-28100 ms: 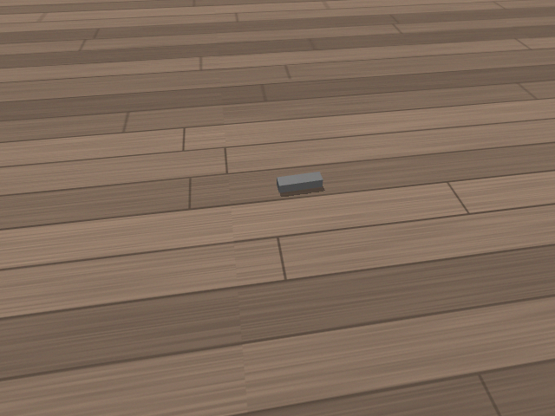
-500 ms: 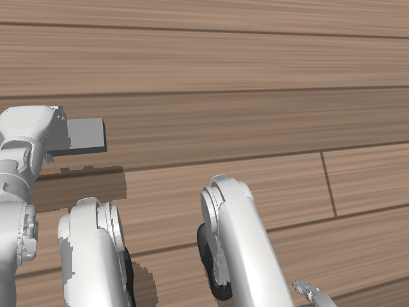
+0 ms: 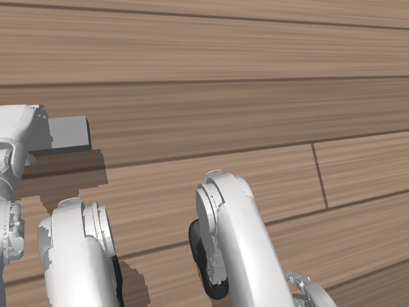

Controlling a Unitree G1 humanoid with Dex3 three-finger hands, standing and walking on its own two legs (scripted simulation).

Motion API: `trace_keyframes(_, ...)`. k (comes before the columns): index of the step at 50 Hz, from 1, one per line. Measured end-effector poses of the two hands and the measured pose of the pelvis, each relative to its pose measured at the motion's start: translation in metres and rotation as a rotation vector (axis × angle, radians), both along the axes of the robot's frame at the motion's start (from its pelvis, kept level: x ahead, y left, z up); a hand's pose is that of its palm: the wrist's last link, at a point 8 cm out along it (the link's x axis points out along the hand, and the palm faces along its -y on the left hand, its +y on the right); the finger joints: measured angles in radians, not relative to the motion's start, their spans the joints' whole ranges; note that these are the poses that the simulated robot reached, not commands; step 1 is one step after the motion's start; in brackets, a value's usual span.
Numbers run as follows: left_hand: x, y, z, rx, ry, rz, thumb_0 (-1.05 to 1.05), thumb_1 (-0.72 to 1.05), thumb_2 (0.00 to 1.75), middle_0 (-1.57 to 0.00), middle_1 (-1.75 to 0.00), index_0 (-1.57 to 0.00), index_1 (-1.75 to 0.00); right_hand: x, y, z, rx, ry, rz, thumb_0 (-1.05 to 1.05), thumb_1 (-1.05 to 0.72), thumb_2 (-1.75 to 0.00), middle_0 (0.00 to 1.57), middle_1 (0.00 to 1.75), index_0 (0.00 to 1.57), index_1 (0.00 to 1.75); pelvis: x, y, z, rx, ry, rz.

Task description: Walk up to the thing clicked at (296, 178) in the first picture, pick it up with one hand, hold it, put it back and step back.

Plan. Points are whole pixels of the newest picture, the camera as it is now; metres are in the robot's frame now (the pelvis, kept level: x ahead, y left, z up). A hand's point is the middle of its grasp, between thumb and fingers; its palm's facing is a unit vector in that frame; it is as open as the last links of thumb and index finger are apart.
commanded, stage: rest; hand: left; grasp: from above
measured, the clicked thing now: (28, 139) +0.46 +0.26 -0.22
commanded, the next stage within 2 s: open in 1.44 s
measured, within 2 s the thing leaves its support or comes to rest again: rests again in 1.02 s
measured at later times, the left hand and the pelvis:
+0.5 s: hand (31, 143) +0.45 +0.26 -0.24, palm faces -0.47 -0.07 -0.88, open 9.5 cm; pelvis +0.00 +0.00 -0.02, yaw -3 degrees
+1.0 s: hand (37, 144) +0.46 +0.26 -0.26, palm faces -0.46 -0.08 -0.89, open 9.3 cm; pelvis +0.00 +0.01 -0.02, yaw -5 degrees
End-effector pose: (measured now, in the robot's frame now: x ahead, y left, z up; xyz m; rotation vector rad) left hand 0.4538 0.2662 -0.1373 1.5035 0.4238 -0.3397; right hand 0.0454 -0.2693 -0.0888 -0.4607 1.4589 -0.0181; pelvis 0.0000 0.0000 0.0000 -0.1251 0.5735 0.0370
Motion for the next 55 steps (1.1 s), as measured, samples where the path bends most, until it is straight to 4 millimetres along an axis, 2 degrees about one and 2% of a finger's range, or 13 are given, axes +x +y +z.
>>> trace_keyframes(17,0.007,0.0,-0.029,-0.008,-0.004,0.026,-0.01,0.05,0.58,-0.68,-0.59,-0.69,-0.56,-0.015,0.004,-0.004,0.015,0.031,0.028,0.0,-0.9,-0.9,0.21,0.3,0.2,0.3,0.002,0.002,-0.015,-0.022,-0.026,-0.017)
trace_keyframes(29,0.006,0.0,-0.05,-0.026,-0.006,0.018,-0.01,0.07,0.53,-0.7,-0.58,-0.71,-0.55,-0.023,0.006,0.001,0.015,0.054,0.07,0.0,-0.9,-0.9,0.21,0.3,0.2,0.3,0.001,0.003,-0.021,-0.042,-0.053,-0.029)
trace_keyframes(55,0.01,-0.006,-0.068,-0.023,-0.012,0.028,-0.01,0.11,0.39,-0.75,-0.49,-0.77,-0.46,-0.029,0.017,0.008,0.067,0.064,0.146,0.0,-0.91,-0.9,0.21,0.3,0.2,0.3,0.0,0.006,-0.024,-0.07,-0.086,-0.049)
